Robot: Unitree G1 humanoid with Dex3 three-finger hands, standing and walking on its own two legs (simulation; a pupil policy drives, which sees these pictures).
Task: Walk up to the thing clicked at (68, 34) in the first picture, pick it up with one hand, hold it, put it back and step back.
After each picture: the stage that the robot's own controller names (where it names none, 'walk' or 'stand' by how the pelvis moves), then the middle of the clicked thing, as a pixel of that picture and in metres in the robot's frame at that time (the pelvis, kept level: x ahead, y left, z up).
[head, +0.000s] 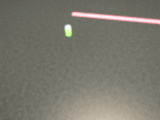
stand; (68, 30) +1.56 +0.22 -0.72
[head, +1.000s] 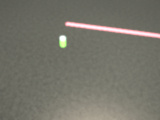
walk; (62, 41) +1.43 +0.20 -0.72
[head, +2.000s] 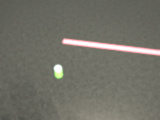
walk; (58, 71) +0.86 +0.23 -0.71
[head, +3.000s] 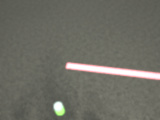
walk; (59, 108) +0.50 +0.24 -0.69
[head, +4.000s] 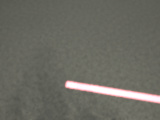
stand; out of the picture +0.33 +0.21 -0.71
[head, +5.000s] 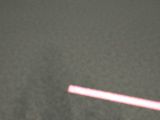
stand; out of the picture +0.32 +0.20 -0.72
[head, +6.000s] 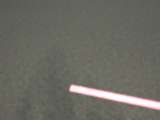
stand; out of the picture +0.33 +0.21 -0.73
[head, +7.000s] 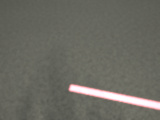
stand; out of the picture +0.32 +0.22 -0.72
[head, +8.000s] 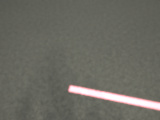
stand; out of the picture +0.32 +0.22 -0.73
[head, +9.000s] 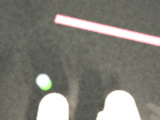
go down; (44, 82) +0.39 +0.20 -0.44
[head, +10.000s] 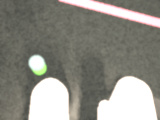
go down; (38, 65) +0.42 +0.21 -0.32
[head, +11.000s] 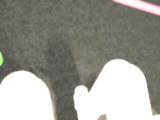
close in; out of the picture +0.41 +0.24 -0.24
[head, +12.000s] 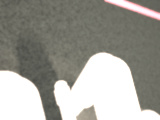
close; out of the picture +0.41 +0.26 -0.23
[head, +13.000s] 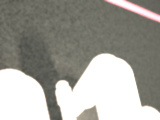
lift; out of the picture +0.40 +0.25 -0.23
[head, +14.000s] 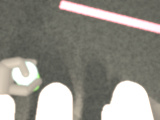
lift; (28, 77) +0.33 +0.21 -0.07
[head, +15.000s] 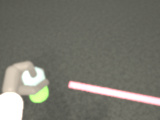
hold; (36, 85) +0.33 +0.18 +0.03
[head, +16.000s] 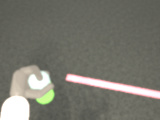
hold; (42, 88) +0.33 +0.17 -0.01
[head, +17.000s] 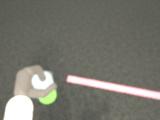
hold; (45, 88) +0.33 +0.16 -0.01
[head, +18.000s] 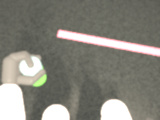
crouch; (34, 72) +0.38 +0.18 -0.08
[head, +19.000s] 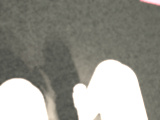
lower; out of the picture +0.46 +0.24 -0.18
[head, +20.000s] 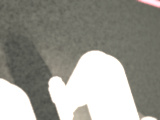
lower; out of the picture +0.45 +0.27 -0.23
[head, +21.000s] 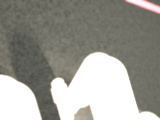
lower; out of the picture +0.44 +0.26 -0.24
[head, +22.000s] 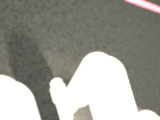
lower; out of the picture +0.44 +0.26 -0.24
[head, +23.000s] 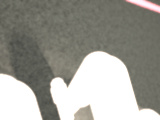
lower; out of the picture +0.44 +0.26 -0.23
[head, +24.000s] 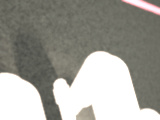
open; out of the picture +0.43 +0.23 -0.24
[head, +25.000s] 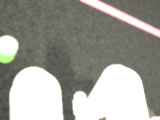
stand; (6, 50) +0.43 +0.22 -0.24
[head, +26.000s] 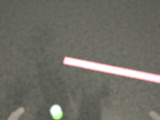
stand; (56, 112) +0.38 +0.17 -0.60
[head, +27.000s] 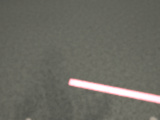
stand; out of the picture +0.37 +0.17 -0.67
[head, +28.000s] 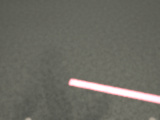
stand; out of the picture +0.36 +0.17 -0.67
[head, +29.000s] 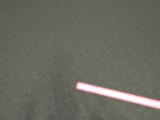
stand; out of the picture +0.38 +0.17 -0.72
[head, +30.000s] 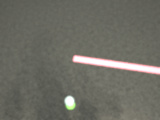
walk; (69, 102) +0.46 +0.13 -0.70
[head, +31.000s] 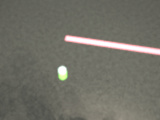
walk; (62, 73) +0.73 +0.16 -0.70
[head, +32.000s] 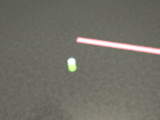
stand; (71, 64) +1.01 +0.20 -0.70
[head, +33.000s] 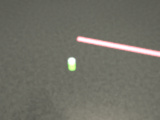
stand; (71, 64) +1.01 +0.15 -0.72
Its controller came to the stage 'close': yes
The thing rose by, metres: 0.71
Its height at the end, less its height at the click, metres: +0.00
